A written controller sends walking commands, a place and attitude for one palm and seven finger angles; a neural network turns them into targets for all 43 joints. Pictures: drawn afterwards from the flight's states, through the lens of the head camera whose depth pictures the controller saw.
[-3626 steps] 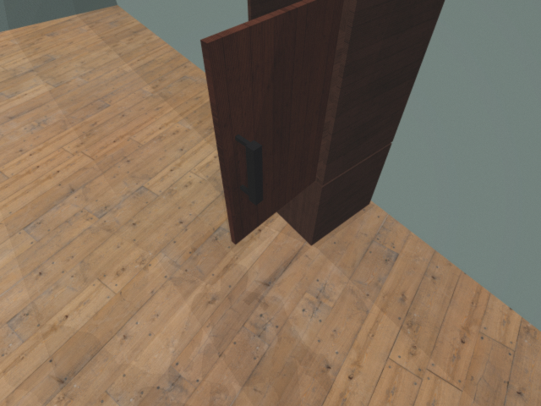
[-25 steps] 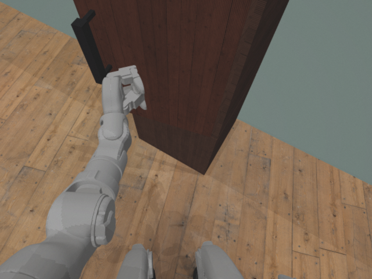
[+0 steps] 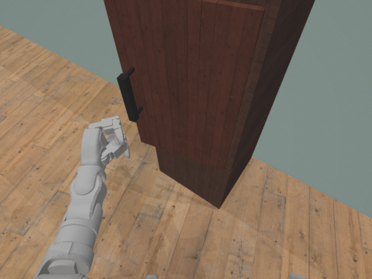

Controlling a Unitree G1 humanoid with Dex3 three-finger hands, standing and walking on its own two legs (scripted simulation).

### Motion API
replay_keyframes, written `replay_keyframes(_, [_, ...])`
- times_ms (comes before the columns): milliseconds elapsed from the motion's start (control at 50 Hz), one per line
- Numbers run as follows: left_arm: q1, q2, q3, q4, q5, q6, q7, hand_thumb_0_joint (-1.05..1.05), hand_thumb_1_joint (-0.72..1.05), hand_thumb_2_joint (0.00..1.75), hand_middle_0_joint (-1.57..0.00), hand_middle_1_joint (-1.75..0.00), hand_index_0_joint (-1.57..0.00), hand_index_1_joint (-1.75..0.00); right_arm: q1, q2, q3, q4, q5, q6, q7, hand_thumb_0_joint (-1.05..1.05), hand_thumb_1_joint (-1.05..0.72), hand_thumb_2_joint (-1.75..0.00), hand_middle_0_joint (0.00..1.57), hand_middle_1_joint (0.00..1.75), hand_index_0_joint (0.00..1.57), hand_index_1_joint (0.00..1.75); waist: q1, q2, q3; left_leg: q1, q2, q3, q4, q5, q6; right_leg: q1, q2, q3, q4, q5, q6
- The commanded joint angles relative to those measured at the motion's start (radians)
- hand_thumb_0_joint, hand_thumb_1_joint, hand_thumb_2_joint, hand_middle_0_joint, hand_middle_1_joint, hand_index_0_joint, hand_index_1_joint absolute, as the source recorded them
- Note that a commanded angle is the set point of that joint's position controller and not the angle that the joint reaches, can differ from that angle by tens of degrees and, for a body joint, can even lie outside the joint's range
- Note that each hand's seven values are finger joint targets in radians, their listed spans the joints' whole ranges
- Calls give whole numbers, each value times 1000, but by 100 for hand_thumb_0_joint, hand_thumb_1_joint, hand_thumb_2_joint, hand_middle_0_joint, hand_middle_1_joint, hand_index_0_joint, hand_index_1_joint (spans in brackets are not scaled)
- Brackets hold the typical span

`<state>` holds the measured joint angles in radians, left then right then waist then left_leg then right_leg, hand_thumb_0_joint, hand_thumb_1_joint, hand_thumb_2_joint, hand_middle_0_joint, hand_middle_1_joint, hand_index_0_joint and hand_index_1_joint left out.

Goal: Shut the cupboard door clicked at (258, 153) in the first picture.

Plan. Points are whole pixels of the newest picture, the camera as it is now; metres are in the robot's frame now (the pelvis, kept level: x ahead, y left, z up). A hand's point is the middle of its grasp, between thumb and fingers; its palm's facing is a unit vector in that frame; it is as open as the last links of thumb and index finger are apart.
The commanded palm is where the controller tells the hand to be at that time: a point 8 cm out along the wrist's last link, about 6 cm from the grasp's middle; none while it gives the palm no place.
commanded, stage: draw the hand back to the body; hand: left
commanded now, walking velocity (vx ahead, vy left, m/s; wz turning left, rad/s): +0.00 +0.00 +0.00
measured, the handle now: (132, 95) +0.65 +0.17 -0.01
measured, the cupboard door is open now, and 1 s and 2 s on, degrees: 13 13 13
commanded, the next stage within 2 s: step back with the hand held close in 1.10 s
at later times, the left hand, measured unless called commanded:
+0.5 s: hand (35, 179) +0.26 +0.24 +0.16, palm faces +0.31 -0.90 -0.31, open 4.4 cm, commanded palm +0.21 +0.28 +0.18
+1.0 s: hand out of the picture +0.21 +0.27 +0.20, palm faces +0.47 -0.79 -0.40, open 7.3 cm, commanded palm +0.15 +0.30 +0.22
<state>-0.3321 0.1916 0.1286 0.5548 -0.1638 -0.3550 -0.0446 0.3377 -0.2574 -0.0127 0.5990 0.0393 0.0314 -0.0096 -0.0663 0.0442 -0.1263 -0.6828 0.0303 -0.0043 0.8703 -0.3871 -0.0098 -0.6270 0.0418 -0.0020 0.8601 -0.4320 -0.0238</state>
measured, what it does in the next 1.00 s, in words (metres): stands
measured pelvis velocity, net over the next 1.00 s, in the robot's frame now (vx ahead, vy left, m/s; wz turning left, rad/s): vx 0.02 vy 0.00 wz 0.03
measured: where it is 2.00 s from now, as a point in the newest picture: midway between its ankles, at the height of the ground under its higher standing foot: outside the picture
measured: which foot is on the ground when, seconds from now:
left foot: down 0.00-1.00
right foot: down 0.00-1.00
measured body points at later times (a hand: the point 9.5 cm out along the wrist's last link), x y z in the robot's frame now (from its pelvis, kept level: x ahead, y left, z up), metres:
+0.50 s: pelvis +0.03 +0.01 +0.04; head +0.01 -0.02 +0.49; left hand +0.24 +0.28 +0.18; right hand +0.24 -0.18 -0.03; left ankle +0.02 +0.13 -0.70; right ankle -0.01 -0.11 -0.70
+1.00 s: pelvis +0.02 +0.00 +0.05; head +0.00 -0.03 +0.49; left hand +0.17 +0.31 +0.22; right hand +0.21 -0.22 -0.05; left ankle +0.02 +0.13 -0.70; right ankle -0.01 -0.11 -0.70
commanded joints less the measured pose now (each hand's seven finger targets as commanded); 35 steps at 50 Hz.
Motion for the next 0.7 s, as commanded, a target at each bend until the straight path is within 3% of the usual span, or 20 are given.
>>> replay_keyframes(0, [-141,153,50,-365,-36,-5,-26,0,90,90,-116,-135,-116,-135,-82,-101,-24,-174,12,-63,-8,0,-90,-90,20,30,20,30,49,-25,-241,260,-35,23,-160,195,43,185,-5,-24,-163,324,12])
replay_keyframes(20, [-99,196,-23,-432,66,41,19,0,90,90,-113,-132,-113,-132,-125,-74,-30,-192,16,-23,-31,0,-90,-90,20,30,20,30,50,-26,-253,315,-43,28,-209,192,42,242,-30,30,-223,319,13])
replay_keyframes(40, [-68,190,-9,-486,66,78,46,0,90,90,-111,-129,-111,-129,-140,-71,-26,-212,16,-8,-45,0,-90,-90,20,30,20,30,43,-62,-210,323,-41,28,-231,189,46,257,-34,23,-255,316,17])
replay_keyframes(80, [-17,228,16,-549,80,125,79,0,90,90,-105,-123,-105,-123,-179,-71,-16,-212,16,5,-72,0,-90,-90,20,30,20,30,49,-48,-167,370,-37,28,-268,203,48,282,-34,18,-295,315,16])
replay_keyframes(100, [-1,208,-3,-563,84,145,88,0,90,90,-102,-120,-102,-120,-197,-66,-7,-214,15,8,-79,0,-90,-90,20,30,20,30,47,-50,-120,385,-37,27,-289,193,48,281,-35,12,-316,299,16])
replay_keyframes(160, [31,227,10,-652,93,186,107,0,90,90,-94,-111,-94,-111,-225,-66,5,-214,12,-2,-95,0,-90,-90,20,30,20,30,55,-1,-100,474,-34,19,-336,230,49,320,-33,1,-360,316,8])
replay_keyframes(200, [104,222,22,-688,95,211,116,0,90,90,-89,-105,-89,-105,-236,-59,14,-212,9,-11,-97,0,-90,-90,20,30,20,30,64,-22,-98,516,-31,16,-365,269,46,359,-33,-12,-375,351,8])
replay_keyframes(240, [152,204,7,-756,98,228,117,0,90,90,-83,-99,-83,-99,-249,-55,23,-214,5,-26,-93,0,-90,-90,20,30,20,30,68,15,-76,556,-27,9,-392,302,40,376,-32,-22,-394,365,4])
replay_keyframes(260, [196,213,17,-769,98,237,118,0,90,90,-81,-96,-81,-96,-247,-59,22,-211,2,-33,-92,0,-90,-90,20,30,20,30,71,2,-71,569,-27,9,-401,323,42,392,-31,-23,-407,385,6])
replay_keyframes(400, [385,260,114,-930,98,268,128,0,90,90,-61,-75,-61,-75,-269,-52,34,-200,-16,-61,-77,0,-90,-90,20,30,20,30,97,-13,-35,610,-21,11,-452,412,35,473,-38,-36,-450,456,9])
replay_keyframes(520, [512,311,210,-1077,98,262,141,0,90,90,-45,-57,-45,-57,-282,-46,31,-188,-22,-92,-71,0,-90,-90,20,30,20,30,114,44,-39,628,-20,10,-463,456,29,504,-41,-37,-466,467,10])
replay_keyframes(640, [651,360,318,-1134,89,248,151,0,90,90,-28,-39,-28,-39,-284,-49,17,-173,-22,-119,-70,0,-90,-90,20,30,20,30,127,8,9,600,-19,17,-464,430,33,496,-44,-40,-476,446,17])
replay_keyframes(680, [697,384,363,-1155,85,241,153,0,90,90,-23,-33,-23,-33,-281,-50,13,-168,-22,-131,-71,0,-90,-90,20,30,20,30,133,31,2,600,-20,22,-462,423,35,504,-49,-34,-479,444,18])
